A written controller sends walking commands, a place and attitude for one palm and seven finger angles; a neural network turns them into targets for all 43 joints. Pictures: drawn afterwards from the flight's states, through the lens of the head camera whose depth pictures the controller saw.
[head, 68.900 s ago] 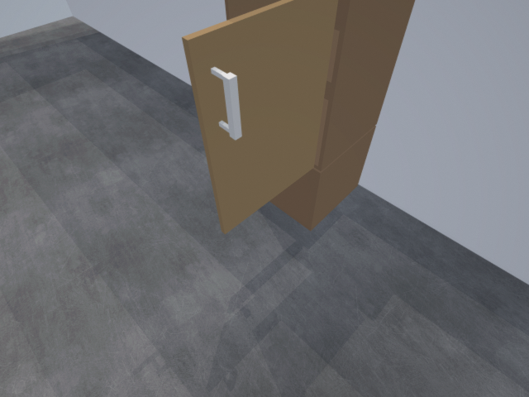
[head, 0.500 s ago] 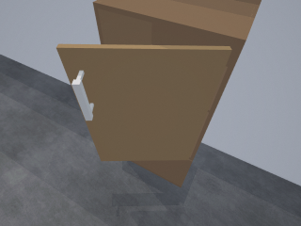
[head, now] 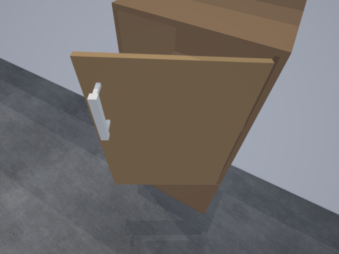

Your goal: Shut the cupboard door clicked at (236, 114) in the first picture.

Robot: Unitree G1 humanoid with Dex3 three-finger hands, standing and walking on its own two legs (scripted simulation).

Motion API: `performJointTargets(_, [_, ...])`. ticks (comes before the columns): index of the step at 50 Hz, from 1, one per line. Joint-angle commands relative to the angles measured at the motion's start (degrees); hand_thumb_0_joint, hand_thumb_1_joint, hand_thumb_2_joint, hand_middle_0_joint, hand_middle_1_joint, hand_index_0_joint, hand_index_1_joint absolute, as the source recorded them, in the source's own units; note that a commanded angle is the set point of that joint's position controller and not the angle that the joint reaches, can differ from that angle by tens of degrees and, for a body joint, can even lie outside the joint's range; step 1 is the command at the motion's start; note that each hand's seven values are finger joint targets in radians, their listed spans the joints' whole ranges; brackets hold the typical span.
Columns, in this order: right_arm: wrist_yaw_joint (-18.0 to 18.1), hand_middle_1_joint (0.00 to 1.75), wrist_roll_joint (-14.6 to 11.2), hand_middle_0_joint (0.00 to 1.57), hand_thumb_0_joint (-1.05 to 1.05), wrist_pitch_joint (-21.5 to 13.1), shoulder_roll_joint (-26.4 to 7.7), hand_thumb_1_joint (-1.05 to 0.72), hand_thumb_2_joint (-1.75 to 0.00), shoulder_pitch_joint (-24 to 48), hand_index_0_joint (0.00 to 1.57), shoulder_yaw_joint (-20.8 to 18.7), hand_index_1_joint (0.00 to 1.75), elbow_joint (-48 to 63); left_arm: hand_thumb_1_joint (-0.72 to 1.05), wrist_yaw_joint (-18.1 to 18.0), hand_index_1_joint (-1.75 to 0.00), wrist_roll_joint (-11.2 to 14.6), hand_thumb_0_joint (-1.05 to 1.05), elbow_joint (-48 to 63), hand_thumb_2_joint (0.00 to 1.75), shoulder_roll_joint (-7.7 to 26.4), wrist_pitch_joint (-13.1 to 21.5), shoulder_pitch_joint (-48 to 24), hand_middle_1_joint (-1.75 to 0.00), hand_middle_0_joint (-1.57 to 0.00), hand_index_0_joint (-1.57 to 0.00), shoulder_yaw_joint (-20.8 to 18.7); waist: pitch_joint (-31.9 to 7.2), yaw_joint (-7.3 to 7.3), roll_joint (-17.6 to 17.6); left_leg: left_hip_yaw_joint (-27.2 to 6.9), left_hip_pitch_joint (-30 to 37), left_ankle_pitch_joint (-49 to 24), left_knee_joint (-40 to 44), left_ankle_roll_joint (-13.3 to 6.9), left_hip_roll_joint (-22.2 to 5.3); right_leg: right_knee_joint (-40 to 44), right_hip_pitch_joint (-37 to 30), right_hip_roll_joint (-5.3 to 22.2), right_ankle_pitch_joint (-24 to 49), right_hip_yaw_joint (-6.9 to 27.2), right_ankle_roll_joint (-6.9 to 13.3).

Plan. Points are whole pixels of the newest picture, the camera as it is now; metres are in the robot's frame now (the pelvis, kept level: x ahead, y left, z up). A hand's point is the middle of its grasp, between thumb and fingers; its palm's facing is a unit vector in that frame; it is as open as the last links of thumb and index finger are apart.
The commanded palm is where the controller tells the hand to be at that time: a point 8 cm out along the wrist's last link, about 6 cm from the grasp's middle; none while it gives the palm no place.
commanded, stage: come to a stop and stand still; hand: left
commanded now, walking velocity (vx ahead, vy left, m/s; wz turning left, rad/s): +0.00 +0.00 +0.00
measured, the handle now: (101, 113) +0.40 +0.20 +0.11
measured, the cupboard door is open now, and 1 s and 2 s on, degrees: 30 30 30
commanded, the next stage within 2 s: look again from close up in 0.10 s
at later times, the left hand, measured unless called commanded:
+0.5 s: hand out of the picture +0.01 +0.18 -0.18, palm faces +0.01 -0.98 -0.19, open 7.4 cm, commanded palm none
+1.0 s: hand (90, 245) +0.15 +0.18 -0.04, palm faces +0.27 -0.95 -0.18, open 7.3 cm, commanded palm +0.08 +0.23 -0.05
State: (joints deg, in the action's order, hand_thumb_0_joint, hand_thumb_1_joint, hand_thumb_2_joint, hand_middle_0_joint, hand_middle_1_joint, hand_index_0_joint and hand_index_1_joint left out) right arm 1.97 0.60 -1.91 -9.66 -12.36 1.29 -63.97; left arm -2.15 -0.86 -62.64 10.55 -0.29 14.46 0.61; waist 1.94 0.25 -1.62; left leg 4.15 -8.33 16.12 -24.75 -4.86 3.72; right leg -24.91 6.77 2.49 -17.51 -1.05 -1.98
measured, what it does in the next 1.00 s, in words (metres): stands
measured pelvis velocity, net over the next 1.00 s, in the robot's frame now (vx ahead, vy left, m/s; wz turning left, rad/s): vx -0.02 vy -0.01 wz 0.06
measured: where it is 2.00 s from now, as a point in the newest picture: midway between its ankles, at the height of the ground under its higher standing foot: outside the picture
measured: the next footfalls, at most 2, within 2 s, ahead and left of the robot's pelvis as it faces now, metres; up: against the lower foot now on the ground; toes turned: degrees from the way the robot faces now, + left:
none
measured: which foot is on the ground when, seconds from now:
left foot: down 0.00-1.00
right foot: down 0.00-1.00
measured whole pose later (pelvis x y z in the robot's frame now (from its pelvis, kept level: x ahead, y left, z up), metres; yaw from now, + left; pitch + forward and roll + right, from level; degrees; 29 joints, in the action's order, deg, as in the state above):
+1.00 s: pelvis -0.02 -0.01 -0.01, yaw +3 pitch -1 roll +1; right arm 2.8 -2.0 -16.9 -11.5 -20.8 0.7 -50.7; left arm -7.3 7.3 -9.8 11.5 2.9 24.2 -1.5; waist -0.6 -1.5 -0.9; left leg 1.9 -12.6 15.3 -28.9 -3.6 5.6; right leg -39.4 17.4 1.9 -18.8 -3.1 1.1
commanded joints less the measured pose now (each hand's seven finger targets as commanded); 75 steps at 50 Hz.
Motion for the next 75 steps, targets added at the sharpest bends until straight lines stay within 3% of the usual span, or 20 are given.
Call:
performJointTargets(1, [0.27, 0.3, -0.08, 0.2, 0.0, -0.51, -7.53, -0.9, -0.9, -2.71, 0.2, -1.58, 0.3, 1.72, 0.9, -0.5, -0.3, 0.29, 0.0, 1.95, 0.9, 5.89, 0.9, 3.59, -0.3, -0.2, -0.2, -0.82, 0.01, 0.2, 1.58, -8.59, 0.97, -22.75, 4.27, 1.04, -9.69, 2.03, 1.2, 3.55, 13.46, 3.05, 3.03])
performJointTargets(39, [0.13, 0.3, -0.3, 0.2, 0.0, -0.66, -7.08, -0.9, -0.9, -3.17, 0.2, -1.55, 0.3, -0.06, 0.9, -0.29, -0.3, 0.32, 0.0, 0.8, 0.9, 5.8, 1.17, 3.95, -0.3, -0.2, -0.2, -0.67, 0.85, 0.12, 1.3, -9.12, 1.01, -16.35, 7.39, 1.45, -9.57, 4.92, 1.47, 3.93, 10.09, 3.78, 2.92])
performJointTargets(41, [0.18, 0.3, -0.3, 0.2, 0.0, -0.76, -7.03, -0.9, -0.9, -3.27, 0.2, -1.59, 0.3, -0.18, 0.9, -0.31, -0.3, 0.3, 0.0, 0.81, 0.9, 5.8, 1.28, 4.24, -0.3, -0.2, -0.2, -0.71, 0.64, 0.15, 1.19, -8.96, 1.21, -17.57, 7.05, 1.36, -9.53, 4.89, 1.2, 3.98, 11.13, 3.78, 3.01])
performJointTargets(42, [-0.34, 0.3, -0.8, 0.2, 0.0, -0.74, -8.34, -0.9, -0.9, -2.92, 0.2, -1.38, 0.3, 3.42, 0.9, -2.43, -0.3, -0.84, 0.0, -0.44, 0.9, 4.59, 2.58, 6.22, -0.3, -0.2, -0.2, -0.18, 1.99, -0.32, 6.42, -8.57, -0.5, -39.03, -1.91, 4.21, -10.85, 1.58, 4.85, 4.32, 18.51, 3.13, 2.33])
performJointTargets(43, [3.88, 0.3, -2.03, 0.2, 0.0, -11.61, -19.35, -0.9, -0.9, -11.73, 0.2, -4.64, 0.3, 19.71, 0.9, -4.61, -0.3, 5.2, 0.0, 93.4, 0.9, 37.13, 16.9, -41.34, -0.3, -0.2, -0.2, -24.76, -22.35, -10.61, 7.03, -14.01, 22.36, -46.62, -3.23, 6.15, -9.53, -13.89, 9.37, -3.23, 20.63, -4.59, 1.8])
performJointTargets(44, [5.33, 0.3, -5.48, 0.2, 0.0, -17.49, -12.1, -0.9, -0.9, -5.99, 0.2, 0.65, 0.3, 19.1, 0.9, -5.63, -0.32, 6.49, 0.0, 77.02, 0.9, 9.99, 12.8, -1.39, -0.32, -0.22, -0.22, -1.32, -24.62, -4.42, 25.62, -12.76, 28.26, -43.87, -2.97, 7.84, -10.19, -26.32, 15.69, -5.15, -2.02, -4.29, 2.69])
performJointTargets(45, [5.5, 0.3, -4.04, 0.2, 0.0, -18.55, -11.75, -0.9, -0.9, -3.87, 0.2, -0.81, 0.3, 15.61, 0.9, -8.36, -0.34, 9.11, 0.0, 73.75, 0.9, 8.81, 9.37, 0.28, -0.34, -0.24, -0.24, -5.02, -22.92, -1.68, 19.88, -12.75, 19.26, -41.7, 1.47, 9.91, -9.94, -27.06, 13.91, -4.0, -5.29, -2.67, 2.95])
performJointTargets(46, [2.62, 0.3, -3.28, 0.2, 0.0, -18.53, -7.63, -0.9, -0.9, -3.08, 0.2, -1.39, 0.3, 15.98, 0.9, -6.66, -0.36, 8.87, 0.0, 59.3, 0.9, -6.63, 3.27, 13.69, -0.36, -0.25, -0.25, 4.52, -12.41, -2.21, 14.62, -11.48, 7.45, -32.94, 6.79, 8.65, -9.86, -22.32, 18.28, -2.38, -6.13, -2.29, 2.78])
performJointTargets(47, [0.43, 0.3, -3.31, 0.2, 0.0, -18.87, -11.47, -0.9, -0.9, -3.99, 0.2, -3.79, 0.3, 20.11, 0.9, -6.37, -0.38, 10.23, 0.0, 71.37, 0.9, -1.21, 4.98, 0.94, -0.38, -0.27, -0.27, 3.06, -6.46, -3.37, 11.82, -10.3, 1.83, -22.57, 2.84, 7.34, -8.53, -17.02, 17.3, -1.27, -3.28, -2.23, 3.17])
performJointTargets(48, [-0.03, 0.3, -2.87, 0.2, 0.0, -19.34, -11.35, -0.9, -0.9, -2.46, 0.2, -4.48, 0.3, 23.16, 0.9, -5.26, -0.4, 9.79, 0.0, 70.81, 0.9, 0.72, 7.38, 1.51, -0.4, -0.29, -0.29, -0.18, -3.72, -2.74, 9.67, -9.76, -3.92, -15.18, -1.08, 7.42, -6.75, -12.36, 17.17, -1.44, -1.02, -3.22, 3.82])
performJointTargets(51, [-0.95, 0.3, -1.83, 0.2, 0.0, -18.55, -10.88, -0.9, -0.9, 0.58, 0.2, -4.08, 0.3, 28.43, 0.9, 0.66, -0.46, 10.74, 0.0, 51.61, 0.9, 1.1, 16.69, 14.17, -0.46, -0.35, -0.35, -6.35, 4.24, -0.93, -13.24, -8.08, -20.98, 1.65, -10.63, 5.87, -2.58, -5.12, 23.46, -0.42, -8.21, -1.54, 3.95])
performJointTargets(53, [-1.65, 0.3, -1.41, 0.2, 0.0, -17.56, -12.16, -0.9, -0.9, 2.79, 0.2, -4.86, 0.3, 31.98, 0.9, 8.23, -0.5, 14.66, 0.0, 48.59, 0.9, 2.1, 25.06, 20.33, -0.5, -0.38, -0.38, -12.25, -1.79, 2.16, -14.92, -6.46, -28.41, 3.03, -16.04, 6.71, -1.3, -12.01, 25.36, -0.97, -9.51, -1.5, 5.1])
performJointTargets(54, [-1.36, 0.3, -1.75, 0.2, 0.0, -17.01, -11.47, -0.9, -0.9, 3.76, 0.2, -5.73, 0.3, 32.79, 0.9, 12.59, -0.52, 16.79, 0.0, 46.59, 0.9, 5.1, 29.48, 21.68, -0.52, -0.4, -0.4, -15.8, -1.66, 2.68, -24.0, -5.22, -35.11, 6.57, -21.07, 6.47, -0.74, -13.02, 26.4, -0.15, -14.13, 2.85, 4.2])
performJointTargets(56, [-1.98, 0.3, -2.54, 0.2, 0.0, -15.96, -12.25, -0.9, -0.9, 5.82, 0.2, -6.02, 0.3, 37.86, 0.9, 19.73, -0.56, 19.45, 0.0, 46.24, 0.9, 6.1, 32.83, 23.37, -0.56, -0.44, -0.44, -16.17, -3.3, 3.53, -19.93, -3.71, -40.96, 10.68, -25.22, 6.12, 0.45, -13.46, 24.09, 2.41, -16.82, 10.26, 3.09])
performJointTargets(58, [-2.17, 0.3, -3.35, 0.2, 0.0, -15.09, -12.62, -0.9, -0.9, 8.55, 0.2, -5.82, 0.3, 42.83, 0.9, 21.64, -0.6, 19.97, 0.0, 53.44, 0.9, 9.2, 30.78, 20.38, -0.6, -0.47, -0.47, -17.91, -5.95, 4.9, -6.16, -1.98, -41.2, 12.93, -25.47, 5.15, 1.34, -12.35, 22.92, 2.73, -24.03, 12.95, 2.85])
performJointTargets(60, [-1.64, 0.3, -3.39, 0.2, 0.0, -14.93, -12.81, -0.9, -0.9, 8.97, 0.2, -5.61, 0.3, 45.85, 0.9, 20.15, -0.64, 20.48, 0.0, 64.55, 0.9, 14.08, 28.95, 12.44, -0.64, -0.51, -0.51, -20.62, -10.68, 4.55, 4.7, -2.08, -40.11, 13.87, -26.54, 4.54, 1.1, -13.39, 24.42, 2.09, -29.63, 13.95, 3.58])
performJointTargets(64, [-0.37, 0.3, -2.38, 0.2, 0.0, -17.02, -10.23, -0.9, -0.9, 4.7, 0.2, -4.59, 0.3, 45.27, 0.9, 13.8, -0.72, 18.9, 0.0, 87.91, 0.9, 14.04, 34.32, -0.56, -0.72, -0.58, -0.58, -18.1, -19.17, 0.25, 11.31, -4.78, -34.39, 12.24, -29.44, 3.12, -0.95, -15.56, 27.38, 0.37, -25.74, 13.39, 3.81])
performJointTargets(67, [0.77, 0.3, -2.33, 0.2, 0.0, -18.82, -11.16, -0.9, -0.9, 2.73, 0.2, -3.94, 0.3, 41.81, 0.9, 13.34, -0.78, 18.29, 0.0, 89.98, 0.9, 9.96, 38.56, 0.77, -0.78, -0.64, -0.64, -10.86, -16.22, -3.44, 8.32, -6.27, -33.9, 11.2, -31.35, 2.64, -2.03, -16.65, 30.9, -0.93, -22.07, 11.9, 3.92])
performJointTargets(70, [1.94, 0.3, -2.85, 0.2, 0.0, -19.09, -12.21, -0.9, -0.9, 1.79, 0.2, -3.27, 0.3, 39.77, 0.9, 17.21, -0.84, 18.95, 0.0, 82.8, 0.9, 10.44, 36.78, 1.72, -0.84, -0.69, -0.69, -9.09, -12.69, -5.54, 3.41, -7.33, -36.76, 9.77, -33.14, 2.3, -2.46, -15.23, 29.38, -0.28, -17.58, 12.83, 1.88])
performJointTargets(75, [3.08, 0.3, -4.6, 0.2, 0.0, -15.39, -12.01, -0.9, -0.9, 1.94, 0.2, -3.54, 0.3, 41.77, 0.9, 21.49, -0.94, 19.23, 0.0, 69.76, 0.9, 13.04, 18.45, 10.9, -0.94, -0.79, -0.79, -14.87, -13.94, 0.24, -1.05, -6.56, -35.73, 5.54, -27.81, 2.54, -2.35, -12.14, 18.67, 1.92, -9.45, 13.01, -0.1])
